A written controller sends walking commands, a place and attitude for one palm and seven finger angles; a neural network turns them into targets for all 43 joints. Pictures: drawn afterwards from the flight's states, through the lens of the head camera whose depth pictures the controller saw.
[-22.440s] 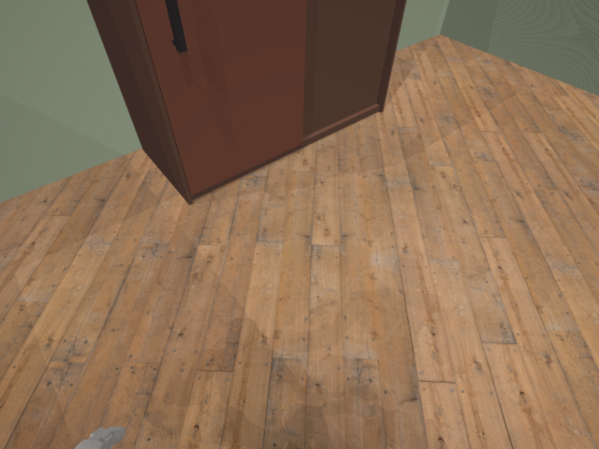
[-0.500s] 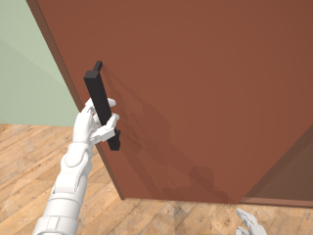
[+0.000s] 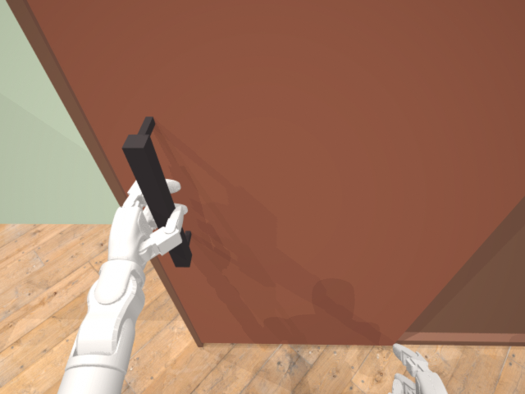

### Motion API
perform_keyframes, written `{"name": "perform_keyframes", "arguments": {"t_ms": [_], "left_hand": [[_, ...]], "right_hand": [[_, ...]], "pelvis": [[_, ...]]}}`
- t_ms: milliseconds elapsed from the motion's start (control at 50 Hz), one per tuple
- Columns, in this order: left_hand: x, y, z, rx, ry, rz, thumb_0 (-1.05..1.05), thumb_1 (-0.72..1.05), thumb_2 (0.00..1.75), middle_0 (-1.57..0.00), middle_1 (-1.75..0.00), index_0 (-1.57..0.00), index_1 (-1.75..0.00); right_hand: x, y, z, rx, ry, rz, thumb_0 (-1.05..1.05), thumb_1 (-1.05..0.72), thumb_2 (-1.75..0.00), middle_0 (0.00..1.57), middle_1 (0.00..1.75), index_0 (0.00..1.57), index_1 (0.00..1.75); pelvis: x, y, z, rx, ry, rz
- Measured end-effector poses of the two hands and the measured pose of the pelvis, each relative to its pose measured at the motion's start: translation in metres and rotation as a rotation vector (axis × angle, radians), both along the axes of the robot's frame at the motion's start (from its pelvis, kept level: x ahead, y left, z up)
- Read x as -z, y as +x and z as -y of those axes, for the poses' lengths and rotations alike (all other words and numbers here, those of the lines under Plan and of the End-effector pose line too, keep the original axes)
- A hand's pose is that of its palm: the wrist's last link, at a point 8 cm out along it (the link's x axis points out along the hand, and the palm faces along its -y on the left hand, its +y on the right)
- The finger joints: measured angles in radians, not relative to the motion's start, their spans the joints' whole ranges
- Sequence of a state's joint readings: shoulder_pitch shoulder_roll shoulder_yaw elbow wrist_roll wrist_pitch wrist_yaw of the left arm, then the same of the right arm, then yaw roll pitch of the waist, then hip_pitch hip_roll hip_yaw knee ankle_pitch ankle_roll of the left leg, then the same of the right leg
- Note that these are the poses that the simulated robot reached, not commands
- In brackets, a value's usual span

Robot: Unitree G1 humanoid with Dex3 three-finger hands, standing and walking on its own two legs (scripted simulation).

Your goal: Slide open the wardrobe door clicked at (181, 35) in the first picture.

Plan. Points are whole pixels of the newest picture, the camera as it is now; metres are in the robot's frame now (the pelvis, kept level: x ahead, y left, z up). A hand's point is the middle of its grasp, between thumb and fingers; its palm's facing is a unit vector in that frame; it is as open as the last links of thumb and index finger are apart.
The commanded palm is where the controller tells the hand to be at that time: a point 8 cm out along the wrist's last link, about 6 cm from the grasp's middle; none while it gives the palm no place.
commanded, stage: grip the handle and tug to test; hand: left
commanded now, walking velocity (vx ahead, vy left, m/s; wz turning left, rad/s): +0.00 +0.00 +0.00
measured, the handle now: (168, 202) +0.39 +0.16 +0.09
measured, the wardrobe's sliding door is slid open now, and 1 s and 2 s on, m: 0.00 0.04 0.14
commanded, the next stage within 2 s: tug the door sideways, standing still in 0.02 s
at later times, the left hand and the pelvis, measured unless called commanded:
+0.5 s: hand (176, 229) +0.33 +0.13 +0.10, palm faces +0.06 -1.00 -0.01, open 6.2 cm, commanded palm +0.30 +0.15 +0.11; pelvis +0.02 +0.01 +0.00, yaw +4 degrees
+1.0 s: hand (200, 231) +0.33 +0.10 +0.10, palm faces -0.05 -0.99 -0.09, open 6.5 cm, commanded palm +0.31 +0.14 +0.11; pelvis -0.01 +0.01 +0.00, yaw +3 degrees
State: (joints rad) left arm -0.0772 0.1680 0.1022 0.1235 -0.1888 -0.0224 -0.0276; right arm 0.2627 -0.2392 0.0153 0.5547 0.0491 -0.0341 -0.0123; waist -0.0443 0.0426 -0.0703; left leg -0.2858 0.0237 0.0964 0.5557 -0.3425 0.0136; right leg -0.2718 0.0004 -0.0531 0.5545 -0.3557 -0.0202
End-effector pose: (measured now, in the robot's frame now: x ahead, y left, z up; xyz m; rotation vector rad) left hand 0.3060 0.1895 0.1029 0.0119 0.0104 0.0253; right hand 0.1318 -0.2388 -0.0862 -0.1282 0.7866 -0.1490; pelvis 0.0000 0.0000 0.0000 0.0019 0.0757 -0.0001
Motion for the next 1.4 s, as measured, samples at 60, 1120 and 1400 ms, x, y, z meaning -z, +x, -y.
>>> {"name": "perform_keyframes", "arguments": {"t_ms": [60,1120,1400], "left_hand": [[0.0,0.0,0.0,0.001,-0.001,-0.003,0.02,0.73,0.77,-0.23,-1.32,-0.23,-1.36],[-0.002,0.005,0.048,0.056,0.095,0.029,-0.01,0.63,0.78,-0.36,-1.32,-0.29,-1.39],[0.0,0.003,0.081,-0.084,0.097,0.054,-0.01,0.65,0.84,-0.42,-1.37,-0.28,-1.4]], "right_hand": [[-0.001,0.006,0.0,0.003,0.0,0.0,0.02,-0.9,-0.9,0.2,0.3,0.2,0.3],[0.019,0.008,-0.032,-0.088,-0.002,-0.127,0.01,-0.9,-0.9,0.2,0.3,0.2,0.3],[0.028,0.001,0.061,-0.08,-0.062,-0.198,0.02,-0.9,-0.9,0.2,0.3,0.2,0.3]], "pelvis": [[-0.001,0.006,0.0,0.004,-0.001,-0.005],[0.002,-0.023,0.004,-0.041,-0.017,0.071],[0.006,-0.02,0.076,-0.076,-0.008,0.125]]}}
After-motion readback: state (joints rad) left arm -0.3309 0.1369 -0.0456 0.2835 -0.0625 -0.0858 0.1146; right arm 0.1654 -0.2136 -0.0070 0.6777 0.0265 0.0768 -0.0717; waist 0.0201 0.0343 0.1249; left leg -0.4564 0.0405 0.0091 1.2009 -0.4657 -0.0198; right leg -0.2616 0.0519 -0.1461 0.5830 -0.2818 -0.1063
